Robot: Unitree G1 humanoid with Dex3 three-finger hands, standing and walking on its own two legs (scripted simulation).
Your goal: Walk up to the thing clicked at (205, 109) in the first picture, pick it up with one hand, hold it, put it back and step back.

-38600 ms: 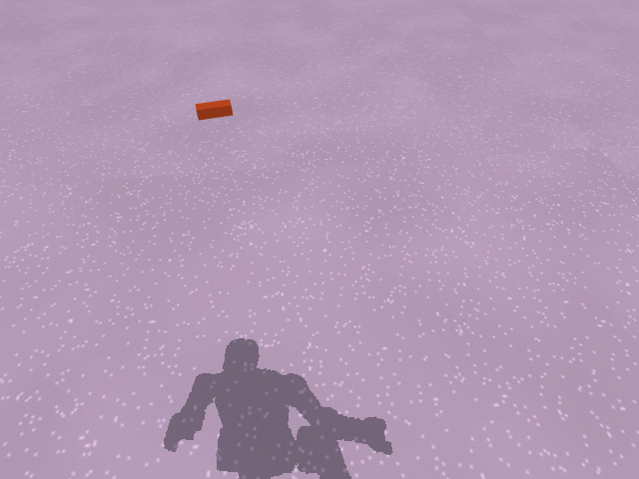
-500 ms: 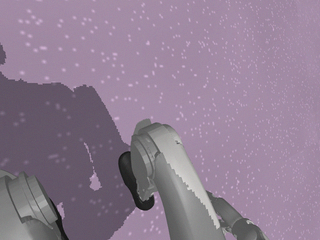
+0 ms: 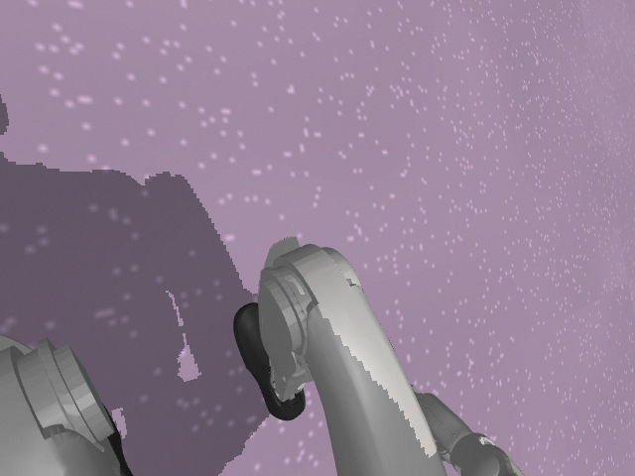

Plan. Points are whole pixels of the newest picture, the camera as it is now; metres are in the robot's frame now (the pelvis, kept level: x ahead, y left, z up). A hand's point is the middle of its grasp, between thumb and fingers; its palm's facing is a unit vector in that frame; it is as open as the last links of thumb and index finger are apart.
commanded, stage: close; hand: left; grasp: from above
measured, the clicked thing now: out of the picture +0.47 +0.38 -0.27
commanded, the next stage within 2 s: settle in 0.18 s
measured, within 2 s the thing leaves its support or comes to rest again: leaves its support in 0.72 s
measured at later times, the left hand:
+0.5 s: hand out of the picture +0.46 +0.38 -0.24, palm faces -0.46 -0.12 -0.88, open 10.3 cm
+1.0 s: hand out of the picture +0.44 +0.40 -0.17, palm faces -0.47 -0.09 -0.88, open 10.2 cm
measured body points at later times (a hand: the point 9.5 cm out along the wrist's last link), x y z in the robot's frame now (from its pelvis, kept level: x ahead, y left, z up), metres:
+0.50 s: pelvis +0.00 +0.00 +0.00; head +0.29 +0.15 +0.31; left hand +0.48 +0.38 -0.19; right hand +0.08 -0.26 -0.05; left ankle +0.06 +0.13 -0.27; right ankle +0.12 -0.13 -0.27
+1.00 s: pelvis +0.00 +0.00 +0.02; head +0.25 +0.15 +0.36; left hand +0.46 +0.40 -0.12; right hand +0.12 -0.26 -0.05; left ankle +0.06 +0.13 -0.27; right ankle +0.12 -0.13 -0.27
